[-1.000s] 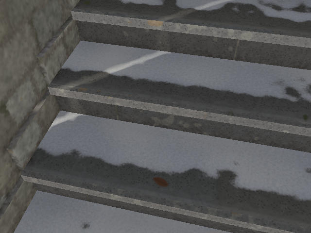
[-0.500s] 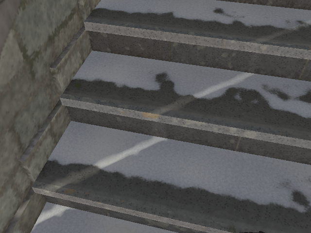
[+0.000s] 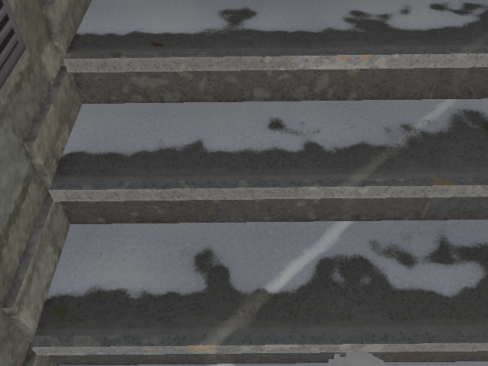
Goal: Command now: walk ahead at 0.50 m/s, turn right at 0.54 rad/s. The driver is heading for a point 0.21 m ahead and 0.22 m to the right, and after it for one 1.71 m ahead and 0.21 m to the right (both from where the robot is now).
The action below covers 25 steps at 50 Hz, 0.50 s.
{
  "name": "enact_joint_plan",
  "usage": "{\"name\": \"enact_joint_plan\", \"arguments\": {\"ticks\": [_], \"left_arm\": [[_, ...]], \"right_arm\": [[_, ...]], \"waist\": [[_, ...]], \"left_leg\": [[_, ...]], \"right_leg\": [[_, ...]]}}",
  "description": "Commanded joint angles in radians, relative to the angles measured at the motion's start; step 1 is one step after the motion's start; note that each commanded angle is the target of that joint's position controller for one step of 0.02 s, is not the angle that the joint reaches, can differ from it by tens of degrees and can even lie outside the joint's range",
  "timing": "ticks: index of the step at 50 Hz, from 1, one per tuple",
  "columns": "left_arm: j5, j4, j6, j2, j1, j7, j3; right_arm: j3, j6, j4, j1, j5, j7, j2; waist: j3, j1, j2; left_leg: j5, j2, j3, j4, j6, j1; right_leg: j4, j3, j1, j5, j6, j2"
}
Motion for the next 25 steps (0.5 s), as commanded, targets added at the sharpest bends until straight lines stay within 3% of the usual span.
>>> {"name": "enact_joint_plan", "arguments": {"ticks": [1,2,3,4,5,6,7,8,10,11,12,13,14,15,16,17,18,19,20,21,22,23,24,25], "left_arm": [[0.004,-0.14,0.004,-0.044,-0.121,0.019,-0.056],[0.008,-0.184,0.011,0.013,-0.216,0.023,-0.05],[0.002,-0.199,0.015,0.024,-0.276,0.023,-0.044],[0.008,-0.212,0.04,0.015,-0.329,0.009,-0.051],[0.009,-0.241,0.049,-0.008,-0.422,0.001,-0.053],[0.019,-0.216,0.052,-0.062,-0.358,-0.025,-0.062],[0.02,-0.227,0.048,-0.046,-0.343,-0.038,-0.058],[0.013,-0.236,0.04,-0.047,-0.342,-0.048,-0.054],[0.005,-0.215,0.012,-0.006,-0.24,-0.042,-0.041],[-0.001,-0.186,-0.005,0.025,-0.148,-0.017,-0.03],[-0.001,-0.165,-0.009,0.074,-0.038,0.015,-0.018],[0.022,-0.143,0.002,0.129,0.144,0.049,0.005],[0.071,-0.07,0.023,0.22,0.371,0.057,0.036],[0.083,-0.035,0.0,0.342,0.405,0.058,0.11],[0.087,-0.045,-0.031,0.334,0.269,0.057,0.113],[0.061,-0.036,-0.046,0.257,0.155,0.051,0.101],[0.029,-0.014,-0.048,0.161,0.112,0.033,0.075],[0.025,-0.009,-0.043,0.054,0.033,0.016,0.047],[0.05,-0.009,-0.049,0.005,-0.015,0.003,0.027],[0.046,-0.015,-0.061,-0.013,-0.04,0.007,0.021],[0.055,-0.026,-0.07,-0.008,-0.047,0.012,0.023],[0.068,-0.042,-0.075,0.03,-0.039,0.018,0.026],[0.076,-0.09,-0.075,0.092,-0.094,0.021,0.04],[0.08,-0.14,-0.077,0.159,-0.15,0.026,0.056]], "right_arm": [[0.035,-0.033,-0.035,-0.045,-0.019,0.023,0.046],[0.038,-0.034,-0.03,-0.007,-0.032,0.036,0.011],[0.03,-0.031,-0.037,0.041,-0.036,0.04,-0.025],[0.028,-0.014,-0.088,-0.02,-0.018,0.048,-0.059],[0.028,-0.008,-0.068,0.036,-0.004,0.047,-0.061],[0.029,-0.011,-0.091,0.029,0.028,0.039,-0.074],[0.014,-0.026,-0.087,0.034,0.037,0.041,-0.13],[-0.003,-0.042,-0.085,0.076,0.046,0.028,-0.19],[-0.043,-0.064,-0.1,0.101,0.082,0.01,-0.266],[-0.058,-0.066,-0.112,0.077,0.079,0.014,-0.295],[-0.056,-0.07,-0.159,0.11,0.033,0.007,-0.214],[-0.052,-0.072,-0.228,0.057,0.026,0.017,-0.186],[-0.06,-0.04,-0.28,-0.05,0.045,0.051,-0.123],[-0.068,-0.014,-0.248,0.009,0.093,0.079,-0.114],[-0.077,-0.022,-0.278,-0.047,0.086,0.08,-0.114],[-0.067,-0.035,-0.315,-0.131,0.086,0.066,-0.093],[-0.043,-0.035,-0.354,-0.182,0.093,0.052,-0.049],[-0.022,-0.032,-0.356,-0.175,0.093,0.038,0.001],[-0.018,-0.019,-0.354,-0.156,0.086,0.02,-0.011],[-0.013,-0.009,-0.353,-0.159,0.083,0.014,-0.025],[-0.013,0.0,-0.356,-0.175,0.09,0.021,-0.042],[-0.018,0.006,-0.343,-0.175,0.098,0.038,-0.062],[-0.017,0.0,-0.327,-0.132,0.12,0.051,-0.071],[-0.021,-0.009,-0.339,-0.133,0.13,0.052,-0.111]], "waist": [[0.084,0.053,0.064],[0.051,0.03,0.01],[0.078,-0.011,0.05],[0.091,-0.018,0.085],[0.096,-0.055,0.098],[0.085,-0.024,0.125],[0.056,0.009,0.128],[0.032,0.035,0.157],[0.024,0.081,0.204],[-0.026,0.105,0.252],[-0.235,0.083,0.137],[-0.4,0.148,0.005],[-0.44,0.195,-0.233],[-0.295,0.18,-0.123],[-0.18,0.128,-0.07],[-0.094,0.08,-0.038],[-0.071,0.028,0.001],[-0.05,-0.036,0.066],[-0.039,-0.092,0.109],[-0.044,-0.116,0.086],[-0.056,-0.126,0.085],[-0.044,-0.121,0.061],[-0.043,-0.136,-0.008],[-0.055,-0.133,0.027]], "left_leg": [[0.131,0.308,-0.201,-0.357,0.159,0.135],[0.078,0.307,-0.191,-0.379,0.144,0.163],[0.078,0.293,-0.155,-0.415,0.146,0.156],[0.1,0.314,-0.093,-0.53,0.148,0.043],[0.163,0.3,-0.077,-0.563,0.161,-0.019],[0.369,0.299,-0.008,-0.516,0.147,0.015],[0.812,0.296,0.027,-0.459,0.173,0.041],[1.192,0.292,0.039,-0.394,0.175,0.136],[1.609,0.31,0.026,-0.254,0.128,0.399],[1.716,0.319,0.025,-0.156,0.1,0.454],[1.653,0.264,0.016,0.058,0.03,0.167],[1.192,0.175,-0.046,0.303,-0.016,-0.057],[0.042,-0.048,-0.169,0.798,-0.069,-0.319],[0.154,-0.082,-0.432,1.219,-0.025,-0.44],[0.18,-0.051,-0.488,1.351,-0.017,-0.529],[0.14,-0.072,-0.464,1.523,0.017,-0.6],[0.132,-0.069,-0.461,1.559,0.052,-0.692],[0.125,-0.013,-0.442,1.498,0.098,-0.703],[0.146,0.014,-0.416,1.423,0.098,-0.691],[0.09,0.04,-0.395,1.337,0.086,-0.691],[0.057,0.076,-0.373,1.239,0.05,-0.629],[0.107,0.081,-0.342,1.224,0.013,-0.557],[0.079,0.038,-0.275,1.314,-0.007,-0.39],[0.094,0.026,-0.264,1.282,-0.04,-0.308]], "right_leg": [[-0.042,0.035,-0.245,-0.166,-0.062,-0.053],[-0.251,-0.015,-0.211,-0.037,-0.04,-0.087],[-0.311,-0.066,-0.202,0.018,-0.024,-0.087],[-0.449,-0.138,-0.023,-0.056,0.007,-0.091],[-0.475,-0.185,0.092,-0.122,0.023,-0.06],[-0.474,-0.216,0.195,-0.134,0.043,-0.046],[-0.52,-0.254,0.297,-0.105,0.039,0.002],[-0.632,-0.284,0.369,-0.136,0.056,0.06],[-0.946,-0.323,0.459,-0.129,0.102,0.143],[-1.05,-0.293,0.586,-0.094,0.102,0.17],[-0.911,-0.138,1.04,0.404,0.014,0.109],[-1.13,0.129,1.328,0.453,-0.063,0.04],[-1.503,0.558,1.482,0.535,-0.18,-0.118],[-1.616,0.653,1.317,0.531,-0.143,-0.162],[-1.588,0.547,1.162,0.396,-0.106,-0.141],[-1.581,0.51,1.057,0.384,-0.115,-0.123],[-1.572,0.45,1.025,0.388,-0.098,-0.121],[-1.593,0.352,0.933,0.354,-0.064,-0.105],[-1.607,0.272,0.862,0.44,-0.042,-0.091],[-1.625,0.185,0.841,0.463,-0.004,-0.067],[-1.656,0.109,0.816,0.409,0.028,-0.052],[-1.676,0.052,0.753,0.366,0.062,-0.011],[-1.721,-0.029,0.629,0.518,0.068,0.022],[-1.738,-0.061,0.59,0.576,0.073,0.024]]}}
